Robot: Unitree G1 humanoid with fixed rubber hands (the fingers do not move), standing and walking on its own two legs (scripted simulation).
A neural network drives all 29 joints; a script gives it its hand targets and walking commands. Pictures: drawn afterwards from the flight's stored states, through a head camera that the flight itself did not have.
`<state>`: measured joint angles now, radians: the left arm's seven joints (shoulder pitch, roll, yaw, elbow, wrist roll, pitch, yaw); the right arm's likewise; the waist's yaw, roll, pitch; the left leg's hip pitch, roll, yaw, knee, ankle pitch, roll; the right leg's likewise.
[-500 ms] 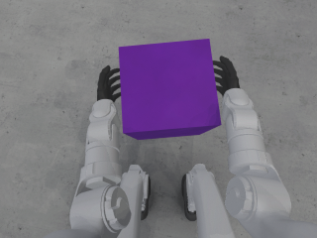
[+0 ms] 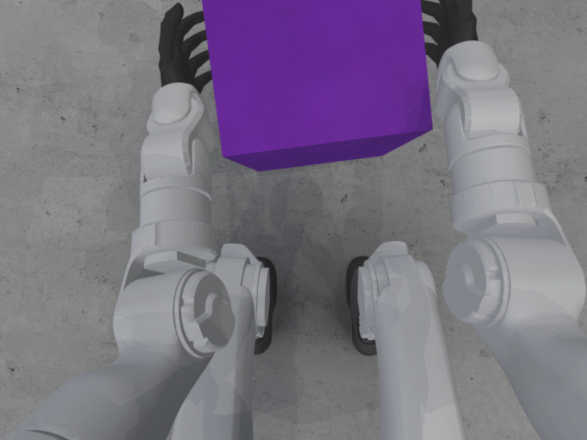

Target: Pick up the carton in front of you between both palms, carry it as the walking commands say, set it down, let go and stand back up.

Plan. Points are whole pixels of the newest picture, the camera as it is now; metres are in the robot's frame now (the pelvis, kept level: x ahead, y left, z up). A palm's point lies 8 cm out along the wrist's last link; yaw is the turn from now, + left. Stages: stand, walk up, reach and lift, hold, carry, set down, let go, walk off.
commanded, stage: set down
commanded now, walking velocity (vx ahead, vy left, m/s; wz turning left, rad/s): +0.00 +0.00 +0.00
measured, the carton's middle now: (313, 80) +0.53 -0.02 -0.20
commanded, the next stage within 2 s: none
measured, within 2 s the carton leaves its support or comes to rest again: rests again in 0.82 s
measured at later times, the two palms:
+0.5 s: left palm (211, 82) +0.55 +0.13 -0.23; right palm (419, 56) +0.57 -0.17 -0.24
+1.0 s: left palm (207, 92) +0.54 +0.14 -0.25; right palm (414, 65) +0.56 -0.16 -0.25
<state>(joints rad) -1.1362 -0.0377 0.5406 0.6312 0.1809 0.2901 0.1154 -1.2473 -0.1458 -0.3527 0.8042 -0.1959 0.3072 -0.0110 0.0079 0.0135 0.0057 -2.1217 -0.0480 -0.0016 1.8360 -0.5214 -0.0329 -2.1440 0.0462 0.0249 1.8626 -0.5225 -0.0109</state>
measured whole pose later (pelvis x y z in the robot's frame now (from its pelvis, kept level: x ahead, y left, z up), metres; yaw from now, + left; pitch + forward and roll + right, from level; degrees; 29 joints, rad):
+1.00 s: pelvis -0.01 +0.00 -0.10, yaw +1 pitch +35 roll +3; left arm -1.43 0.17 0.43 0.97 0.01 0.20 0.12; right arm -1.54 -0.32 -0.23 1.07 -0.09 0.23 0.03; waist 0.00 0.05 0.37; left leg -2.24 -0.10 0.00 2.20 -0.59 -0.06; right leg -2.25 0.03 0.02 2.24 -0.60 -0.01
